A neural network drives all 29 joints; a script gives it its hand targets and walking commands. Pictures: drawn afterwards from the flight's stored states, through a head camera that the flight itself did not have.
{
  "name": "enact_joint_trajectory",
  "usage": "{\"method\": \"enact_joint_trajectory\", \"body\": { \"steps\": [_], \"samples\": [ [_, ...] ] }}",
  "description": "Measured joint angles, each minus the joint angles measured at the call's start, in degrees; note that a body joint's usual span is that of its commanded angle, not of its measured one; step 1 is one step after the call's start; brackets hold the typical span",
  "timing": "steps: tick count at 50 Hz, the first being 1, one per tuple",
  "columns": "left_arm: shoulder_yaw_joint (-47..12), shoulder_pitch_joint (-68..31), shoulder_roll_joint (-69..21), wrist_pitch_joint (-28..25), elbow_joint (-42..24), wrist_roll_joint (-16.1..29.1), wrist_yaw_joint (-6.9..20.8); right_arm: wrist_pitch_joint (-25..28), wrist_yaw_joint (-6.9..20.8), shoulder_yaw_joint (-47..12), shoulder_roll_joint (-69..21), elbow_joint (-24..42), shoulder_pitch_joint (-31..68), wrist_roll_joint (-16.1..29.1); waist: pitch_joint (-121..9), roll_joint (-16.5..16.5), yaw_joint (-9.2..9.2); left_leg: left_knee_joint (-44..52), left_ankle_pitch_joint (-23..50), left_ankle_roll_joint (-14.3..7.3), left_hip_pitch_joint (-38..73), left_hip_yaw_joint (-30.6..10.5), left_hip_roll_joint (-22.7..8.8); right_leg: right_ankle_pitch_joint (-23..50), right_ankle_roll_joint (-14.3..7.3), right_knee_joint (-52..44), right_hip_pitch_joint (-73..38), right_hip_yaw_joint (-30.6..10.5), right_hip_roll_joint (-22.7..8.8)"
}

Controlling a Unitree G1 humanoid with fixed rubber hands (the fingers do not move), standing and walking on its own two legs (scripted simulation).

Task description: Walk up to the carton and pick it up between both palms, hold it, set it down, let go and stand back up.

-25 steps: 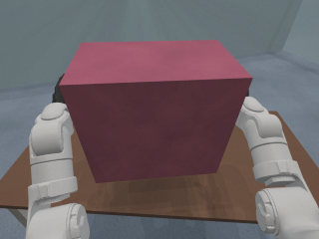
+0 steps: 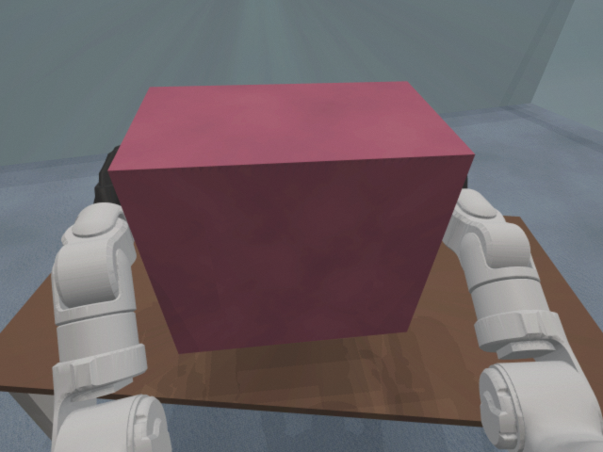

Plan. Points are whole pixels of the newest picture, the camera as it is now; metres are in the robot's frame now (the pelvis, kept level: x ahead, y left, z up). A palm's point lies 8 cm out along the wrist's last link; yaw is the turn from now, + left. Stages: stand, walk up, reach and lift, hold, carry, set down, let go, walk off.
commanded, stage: hold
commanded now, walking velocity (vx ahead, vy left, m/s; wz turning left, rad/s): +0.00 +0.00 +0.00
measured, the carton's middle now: (290, 220) +0.36 +0.00 +0.19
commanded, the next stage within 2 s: none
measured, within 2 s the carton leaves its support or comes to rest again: neither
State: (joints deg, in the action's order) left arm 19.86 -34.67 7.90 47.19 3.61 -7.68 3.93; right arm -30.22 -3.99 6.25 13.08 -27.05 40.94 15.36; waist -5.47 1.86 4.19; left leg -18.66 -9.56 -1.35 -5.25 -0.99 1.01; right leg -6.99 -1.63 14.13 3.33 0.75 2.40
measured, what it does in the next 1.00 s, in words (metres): stands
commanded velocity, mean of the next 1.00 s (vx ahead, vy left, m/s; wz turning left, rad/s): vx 0.00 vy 0.00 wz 0.00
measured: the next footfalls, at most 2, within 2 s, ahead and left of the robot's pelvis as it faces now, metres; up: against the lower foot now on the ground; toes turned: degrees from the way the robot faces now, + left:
none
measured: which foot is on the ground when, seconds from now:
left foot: down 0.00-1.00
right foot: down 0.00-1.00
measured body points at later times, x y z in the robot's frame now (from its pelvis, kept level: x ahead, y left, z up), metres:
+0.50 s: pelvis +0.00 +0.00 +0.00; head -0.06 +0.02 +0.45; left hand +0.37 +0.21 +0.23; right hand +0.37 -0.20 +0.23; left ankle +0.01 +0.10 -0.75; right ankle +0.01 -0.10 -0.75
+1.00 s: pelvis +0.00 +0.00 +0.00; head -0.06 +0.02 +0.45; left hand +0.37 +0.21 +0.23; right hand +0.37 -0.20 +0.23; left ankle +0.01 +0.10 -0.75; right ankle +0.01 -0.10 -0.75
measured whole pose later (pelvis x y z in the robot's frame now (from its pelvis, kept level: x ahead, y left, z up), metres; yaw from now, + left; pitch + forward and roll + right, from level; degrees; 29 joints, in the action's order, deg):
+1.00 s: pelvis +0.00 +0.00 +0.00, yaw +0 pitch -4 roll -1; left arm 19.7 -35.2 8.1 46.5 4.7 -7.7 4.1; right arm -29.6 -4.1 5.9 13.2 -27.5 40.9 15.3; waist -5.5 1.7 4.2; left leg -18.6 -9.5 -1.4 -5.5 -0.9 1.0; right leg -7.0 -1.6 14.3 3.6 0.5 2.4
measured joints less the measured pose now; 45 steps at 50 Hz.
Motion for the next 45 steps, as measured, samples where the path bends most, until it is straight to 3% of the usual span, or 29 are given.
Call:
{"method": "enact_joint_trajectory", "body": {
  "steps": [18, 45],
  "samples": [
    [0.05, -1.55, 0.45, -1.15, 2.93, 0.11, 0.08, 0.81, 0.08, -0.07, 0.07, -1.71, 0.78, -0.80, -0.43, -0.27, -0.26, 0.37, 0.51, 0.04, -0.67, 0.18, -0.02, 0.23, -0.07, 0.26, 1.01, -0.21, 0.03],
    [-0.15, -0.69, 0.33, -0.77, 1.37, -0.02, 0.16, 0.72, -0.13, -0.28, 0.09, -0.64, 0.07, -0.17, -0.07, -0.10, 0.00, 0.07, 0.12, 0.00, -0.26, 0.05, 0.00, -0.01, -0.01, 0.15, 0.34, -0.18, 0.04]
  ]
}}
